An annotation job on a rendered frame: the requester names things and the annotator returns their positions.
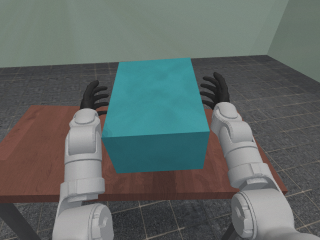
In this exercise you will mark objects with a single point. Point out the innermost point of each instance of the right robot hand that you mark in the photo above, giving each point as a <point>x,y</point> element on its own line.
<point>220,90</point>

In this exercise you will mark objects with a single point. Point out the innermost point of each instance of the left robot hand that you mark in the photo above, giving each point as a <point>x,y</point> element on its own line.
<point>89,99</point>

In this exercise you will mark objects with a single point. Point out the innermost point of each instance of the left robot upper arm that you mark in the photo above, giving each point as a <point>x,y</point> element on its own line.
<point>86,222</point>

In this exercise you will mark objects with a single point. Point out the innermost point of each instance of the table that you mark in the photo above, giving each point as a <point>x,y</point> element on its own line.
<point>32,169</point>

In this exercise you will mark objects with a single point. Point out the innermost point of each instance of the carton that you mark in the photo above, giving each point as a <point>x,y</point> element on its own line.
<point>155,119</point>

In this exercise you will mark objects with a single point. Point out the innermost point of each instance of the robot left forearm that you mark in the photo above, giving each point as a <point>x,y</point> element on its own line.
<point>82,158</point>

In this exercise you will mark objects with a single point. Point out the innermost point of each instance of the right robot upper arm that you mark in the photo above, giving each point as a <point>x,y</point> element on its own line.
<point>264,214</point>

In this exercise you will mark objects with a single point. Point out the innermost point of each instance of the robot right forearm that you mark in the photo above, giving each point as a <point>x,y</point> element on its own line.
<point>246,170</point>

